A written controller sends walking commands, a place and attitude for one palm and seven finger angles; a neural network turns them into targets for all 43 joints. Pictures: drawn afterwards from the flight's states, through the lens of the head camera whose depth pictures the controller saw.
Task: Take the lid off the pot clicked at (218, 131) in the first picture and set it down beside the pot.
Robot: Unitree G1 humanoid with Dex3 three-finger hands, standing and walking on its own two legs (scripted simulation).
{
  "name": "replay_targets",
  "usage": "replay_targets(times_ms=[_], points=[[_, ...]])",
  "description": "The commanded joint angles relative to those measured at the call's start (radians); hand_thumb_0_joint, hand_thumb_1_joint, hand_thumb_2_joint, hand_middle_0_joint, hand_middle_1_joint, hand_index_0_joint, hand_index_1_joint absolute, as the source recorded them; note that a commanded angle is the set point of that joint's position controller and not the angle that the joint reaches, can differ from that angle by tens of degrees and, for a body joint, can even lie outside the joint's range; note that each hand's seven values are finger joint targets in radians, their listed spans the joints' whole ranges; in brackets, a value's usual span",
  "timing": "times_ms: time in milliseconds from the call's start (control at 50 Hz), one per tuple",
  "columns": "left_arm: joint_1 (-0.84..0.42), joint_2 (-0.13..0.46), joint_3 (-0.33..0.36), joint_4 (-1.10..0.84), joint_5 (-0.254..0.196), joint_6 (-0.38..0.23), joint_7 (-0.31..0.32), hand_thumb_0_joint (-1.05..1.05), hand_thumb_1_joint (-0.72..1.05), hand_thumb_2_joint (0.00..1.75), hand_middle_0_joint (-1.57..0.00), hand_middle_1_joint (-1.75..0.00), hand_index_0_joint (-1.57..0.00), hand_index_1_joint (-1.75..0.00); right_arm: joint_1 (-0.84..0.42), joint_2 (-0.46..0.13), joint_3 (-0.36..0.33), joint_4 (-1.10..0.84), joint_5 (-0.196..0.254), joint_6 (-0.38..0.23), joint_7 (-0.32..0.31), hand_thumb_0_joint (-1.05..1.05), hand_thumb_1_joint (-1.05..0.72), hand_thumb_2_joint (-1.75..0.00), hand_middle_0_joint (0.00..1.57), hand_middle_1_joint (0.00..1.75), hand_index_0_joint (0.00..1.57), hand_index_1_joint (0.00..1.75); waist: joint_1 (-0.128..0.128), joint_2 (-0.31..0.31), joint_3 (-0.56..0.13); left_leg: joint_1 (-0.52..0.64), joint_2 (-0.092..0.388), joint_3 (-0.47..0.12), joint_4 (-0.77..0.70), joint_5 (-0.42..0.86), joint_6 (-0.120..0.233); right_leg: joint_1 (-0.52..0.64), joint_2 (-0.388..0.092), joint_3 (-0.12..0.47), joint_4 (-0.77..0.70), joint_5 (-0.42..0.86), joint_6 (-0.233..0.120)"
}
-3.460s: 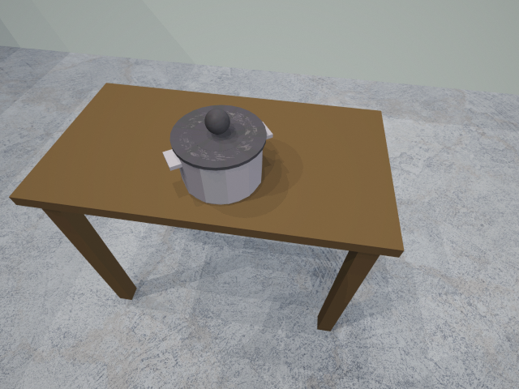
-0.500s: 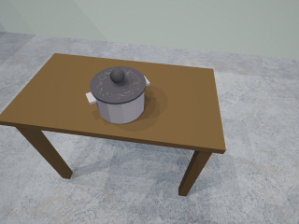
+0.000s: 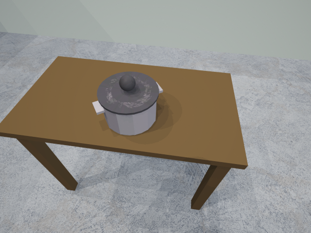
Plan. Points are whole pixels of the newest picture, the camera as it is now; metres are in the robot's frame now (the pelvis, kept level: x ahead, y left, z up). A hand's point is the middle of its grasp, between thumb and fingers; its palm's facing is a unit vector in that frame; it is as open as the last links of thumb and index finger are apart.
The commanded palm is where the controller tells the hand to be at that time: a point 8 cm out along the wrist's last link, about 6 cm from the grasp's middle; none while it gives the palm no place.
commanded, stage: shuffle to correct the standing spot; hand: left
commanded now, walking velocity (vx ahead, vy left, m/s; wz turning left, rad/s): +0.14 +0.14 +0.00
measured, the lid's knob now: (127, 82) +0.54 +0.14 +0.07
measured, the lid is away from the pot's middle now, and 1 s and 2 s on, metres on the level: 0.00 0.00 0.00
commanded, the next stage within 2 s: come to a stop and stand still in 0.18 s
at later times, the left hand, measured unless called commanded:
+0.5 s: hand out of the picture +0.13 +0.21 -0.17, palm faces -0.01 -0.98 -0.22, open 7.2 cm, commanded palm none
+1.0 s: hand out of the picture +0.06 +0.21 -0.16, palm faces -0.02 -0.97 -0.24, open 7.3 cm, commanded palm none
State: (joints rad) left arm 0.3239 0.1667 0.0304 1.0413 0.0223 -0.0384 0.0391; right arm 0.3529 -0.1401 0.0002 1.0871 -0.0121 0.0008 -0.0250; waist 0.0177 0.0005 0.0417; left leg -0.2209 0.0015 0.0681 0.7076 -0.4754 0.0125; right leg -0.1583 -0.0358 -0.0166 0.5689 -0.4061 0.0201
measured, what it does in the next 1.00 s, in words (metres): steps on the spot: left foot, then right foot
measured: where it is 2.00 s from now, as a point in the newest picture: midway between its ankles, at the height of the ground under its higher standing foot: outside the picture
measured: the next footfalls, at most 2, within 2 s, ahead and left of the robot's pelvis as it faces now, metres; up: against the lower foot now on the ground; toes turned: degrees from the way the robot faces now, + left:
left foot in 0.10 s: +0.05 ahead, +0.12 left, +0.00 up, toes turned +3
right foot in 0.40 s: +0.12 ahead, -0.07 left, +0.00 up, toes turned -5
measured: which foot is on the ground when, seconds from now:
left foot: up 0.00-0.08, down 0.10-1.00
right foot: down 0.00-0.12, up 0.14-0.38, down 0.40-1.00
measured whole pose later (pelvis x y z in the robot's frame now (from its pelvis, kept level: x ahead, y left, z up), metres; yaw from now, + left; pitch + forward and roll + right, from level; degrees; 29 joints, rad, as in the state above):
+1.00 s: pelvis +0.05 +0.03 +0.01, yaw -2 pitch -1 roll +0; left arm 0.31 0.15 -0.02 1.06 0.01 0.01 0.04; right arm 0.30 -0.18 0.01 1.00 -0.02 0.00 -0.03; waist 0.00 0.04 0.01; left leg -0.14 -0.02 0.11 0.51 -0.35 0.05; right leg -0.28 -0.01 -0.07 0.55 -0.25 -0.03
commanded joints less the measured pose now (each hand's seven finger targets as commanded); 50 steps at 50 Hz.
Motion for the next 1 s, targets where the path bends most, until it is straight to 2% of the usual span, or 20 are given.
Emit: replay_targets(times_ms=[0, 60, 80, 100, 140, 180, 280, 340, 380, 400, 420, 440, 480, 520, 560, 740, 760, 820, 900, 980], points=[[0.147, 0.172, 0.043, -0.002, 0.014, 0.002, 0.021, 0.0, 0.9, 0.9, -0.2, -0.3, -0.2, -0.3, -0.073, -0.068, -0.037, -0.124, 0.007, -0.027, 0.004, 0.0, -0.9, -0.9, 0.2, 0.3, 0.2, 0.3, 0.029, -0.161, 0.05, -0.292, 0.042, -0.075, 0.041, -0.078, 0.004, 0.163, -0.336, 0.296, -0.15, 0.75, -0.252], [-0.024, 0.148, 0.034, -0.072, -0.001, 0.009, 0.001, 0.0, 0.9, 0.9, -0.2, -0.3, -0.2, -0.3, 0.157, -0.09, -0.041, -0.049, -0.007, -0.038, 0.01, 0.0, -0.9, -0.9, 0.2, 0.3, 0.2, 0.3, -0.091, -0.016, 0.027, 0.194, 0.022, -0.043, -0.297, 0.271, 0.029, -0.216, -0.103, 0.068, 0.057, 0.411, -0.125], [-0.039, 0.106, 0.029, -0.103, -0.004, 0.013, -0.009, 0.0, 0.9, 0.9, -0.2, -0.3, -0.2, -0.3, 0.224, -0.17, -0.057, -0.042, -0.022, -0.043, 0.007, 0.0, -0.9, -0.9, 0.2, 0.3, 0.2, 0.3, -0.102, 0.205, -0.006, 0.267, 0.213, -0.281, -0.37, 0.382, 0.121, -0.35, 0.037, -0.065, 0.282, 0.024, -0.06], [-0.069, 0.071, 0.022, -0.12, -0.001, 0.018, -0.003, 0.0, 0.9, 0.9, -0.2, -0.3, -0.2, -0.3, 0.244, -0.185, -0.064, -0.045, -0.022, -0.034, 0.008, 0.0, -0.9, -0.9, 0.2, 0.3, 0.2, 0.3, -0.109, 0.23, 0.028, 0.178, 0.304, -0.351, -0.47, 0.365, 0.194, -0.396, 0.058, -0.052, 0.516, -0.234, -0.068], [-0.095, 0.072, 0.02, -0.127, -0.001, 0.025, -0.002, 0.0, 0.9, 0.9, -0.2, -0.3, -0.2, -0.3, 0.142, -0.165, -0.054, -0.082, -0.02, -0.031, 0.006, 0.0, -0.9, -0.9, 0.2, 0.3, 0.2, 0.3, -0.071, 0.152, 0.078, 0.071, 0.338, -0.429, -0.462, 0.263, 0.268, -0.487, -0.009, 0.015, 0.717, -0.197, -0.085], [-0.056, 0.069, 0.018, -0.116, 0.004, 0.031, -0.015, 0.0, 0.9, 0.9, -0.2, -0.3, -0.2, -0.3, 0.019, -0.136, -0.046, -0.12, -0.019, -0.041, 0.006, 0.0, -0.9, -0.9, 0.2, 0.3, 0.2, 0.3, -0.007, 0.09, 0.082, 0.001, 0.269, -0.302, -0.465, 0.307, 0.236, -0.447, -0.035, 0.008, 0.678, -0.115, -0.071], [0.007, 0.018, 0.001, -0.109, 0.002, 0.033, -0.018, 0.0, 0.9, 0.9, -0.2, -0.3, -0.2, -0.3, -0.008, -0.125, -0.04, -0.116, -0.015, -0.05, 0.001, 0.0, -0.9, -0.9, 0.2, 0.3, 0.2, 0.3, 0.022, 0.11, 0.001, 0.001, 0.211, -0.127, -0.37, 0.568, 0.204, -0.202, -0.024, -0.069, 0.257, -0.049, -0.061], [0.104, 0.032, -0.004, -0.068, 0.002, 0.006, 0.001, 0.0, 0.9, 0.9, -0.2, -0.3, -0.2, -0.3, 0.009, -0.101, -0.028, -0.094, 0.004, -0.05, -0.007, 0.0, -0.9, -0.9, 0.2, 0.3, 0.2, 0.3, 0.063, -0.05, -0.037, 0.007, 0.15, -0.09, -0.16, 0.738, 0.106, 0.027, -0.031, -0.032, -0.146, 0.318, -0.053], [0.091, 0.136, -0.001, -0.06, -0.002, -0.007, 0.01, 0.0, 0.9, 0.9, -0.2, -0.3, -0.2, -0.3, 0.067, -0.058, -0.021, -0.089, 0.018, -0.037, -0.008, 0.0, -0.9, -0.9, 0.2, 0.3, 0.2, 0.3, -0.006, -0.158, -0.079, -0.085, 0.02, -0.032, -0.105, 0.157, -0.011, 0.07, -0.315, 0.283, -0.189, 0.73, -0.194], [0.043, 0.147, -0.004, -0.071, -0.003, 0.002, 0.008, 0.0, 0.9, 0.9, -0.2, -0.3, -0.2, -0.3, 0.081, -0.024, -0.017, -0.068, 0.014, -0.021, -0.009, 0.0, -0.9, -0.9, 0.2, 0.3, 0.2, 0.3, -0.036, -0.096, -0.037, -0.021, 0.01, -0.044, -0.158, 0.033, -0.019, -0.041, -0.323, 0.268, -0.198, 0.665, -0.215], [0.002, 0.139, -0.002, -0.068, -0.006, 0.003, 0.008, 0.0, 0.9, 0.9, -0.2, -0.3, -0.2, -0.3, 0.081, -0.014, -0.014, -0.05, 0.01, -0.005, -0.011, 0.0, -0.9, -0.9, 0.2, 0.3, 0.2, 0.3, -0.043, -0.193, -0.003, -0.005, 0.022, -0.032, -0.195, 0.062, -0.018, -0.076, -0.274, 0.25, -0.196, 0.646, -0.207], [-0.027, 0.121, -0.005, -0.069, -0.009, 0.008, 0.011, 0.0, 0.9, 0.9, -0.2, -0.3, -0.2, -0.3, 0.082, -0.024, -0.013, -0.033, 0.009, -0.006, -0.011, 0.0, -0.9, -0.9, 0.2, 0.3, 0.2, 0.3, -0.047, -0.2, 0.021, 0.022, 0.047, -0.042, -0.261, 0.156, -0.015, -0.08, -0.233, 0.19, -0.163, 0.693, -0.184], [-0.031, 0.084, -0.009, -0.079, -0.014, 0.015, 0.013, 0.0, 0.9, 0.9, -0.2, -0.3, -0.2, -0.3, 0.073, -0.052, -0.018, -0.02, 0.009, -0.026, -0.017, 0.0, -0.9, -0.9, 0.2, 0.3, 0.2, 0.3, -0.029, -0.003, -0.032, 0.109, 0.11, -0.083, -0.333, 0.615, 0.002, -0.032, -0.133, 0.083, -0.047, 0.792, -0.117], [-0.019, 0.082, -0.009, -0.077, -0.021, 0.022, 0.018, 0.0, 0.9, 0.9, -0.2, -0.3, -0.2, -0.3, 0.06, -0.07, -0.023, -0.026, 0.014, -0.032, -0.028, 0.0, -0.9, -0.9, 0.2, 0.3, 0.2, 0.3, -0.015, 0.102, -0.06, 0.187, 0.155, -0.102, -0.322, 1.023, 0.013, -0.039, -0.099, 0.049, -0.022, 0.612, -0.091], [-0.003, 0.081, -0.005, -0.073, -0.018, 0.034, 0.022, 0.0, 0.9, 0.9, -0.2, -0.3, -0.2, -0.3, 0.04, -0.087, -0.026, -0.037, 0.016, -0.03, -0.03, 0.0, -0.9, -0.9, 0.2, 0.3, 0.2, 0.3, 0.001, 0.078, -0.066, 0.233, 0.185, -0.115, -0.323, 1.111, 0.028, -0.068, -0.078, 0.038, -0.035, 0.37, -0.077], [0.006, 0.069, -0.017, -0.042, -0.013, 0.038, 0.014, 0.0, 0.9, 0.9, -0.2, -0.3, -0.2, -0.3, 0.013, -0.068, -0.021, -0.025, 0.015, -0.019, -0.022, 0.0, -0.9, -0.9, 0.2, 0.3, 0.2, 0.3, -0.011, -0.01, 0.008, 0.126, 0.139, -0.09, -0.378, 0.487, 0.027, -0.047, -0.102, 0.086, -0.16, 0.445, -0.072], [0.047, 0.106, -0.014, -0.004, -0.002, 0.021, 0.044, 0.0, 0.9, 0.9, -0.2, -0.3, -0.2, -0.3, -0.053, -0.147, -0.032, -0.09, 0.017, -0.026, -0.016, 0.0, -0.9, -0.9, 0.2, 0.3, 0.2, 0.3, -0.013, 0.061, -0.047, 0.095, 0.173, -0.067, -0.199, 0.836, 0.007, -0.035, -0.117, 0.055, -0.058, 0.727, -0.044], [0.005, 0.106, -0.018, -0.044, -0.019, 0.024, 0.018, 0.0, 0.9, 0.9, -0.2, -0.3, -0.2, -0.3, -0.011, -0.1, -0.02, -0.125, -0.005, -0.027, -0.012, 0.0, -0.9, -0.9, 0.2, 0.3, 0.2, 0.3, -0.014, 0.185, -0.157, 0.098, 0.14, -0.111, -0.284, 0.554, 0.016, -0.035, -0.081, 0.049, -0.026, 0.333, -0.101], [-0.01, 0.068, -0.034, -0.038, -0.01, 0.029, 0.003, 0.0, 0.9, 0.9, -0.2, -0.3, -0.2, -0.3, -0.01, -0.109, -0.01, -0.144, -0.001, -0.02, -0.007, 0.0, -0.9, -0.9, 0.2, 0.3, 0.2, 0.3, -0.023, -0.034, 0.083, -0.057, 0.122, -0.133, -0.343, 0.205, 0.042, -0.142, -0.063, 0.088, -0.126, 0.145, -0.09], [0.001, 0.088, -0.033, -0.038, -0.01, 0.021, -0.002, 0.0, 0.9, 0.9, -0.2, -0.3, -0.2, -0.3, 0.018, -0.106, -0.003, -0.127, -0.003, -0.025, -0.001, 0.0, -0.9, -0.9, 0.2, 0.3, 0.2, 0.3, -0.033, -0.024, 0.081, -0.031, 0.093, -0.113, -0.355, 0.137, 0.04, -0.168, -0.073, 0.136, -0.178, 0.076, -0.098]])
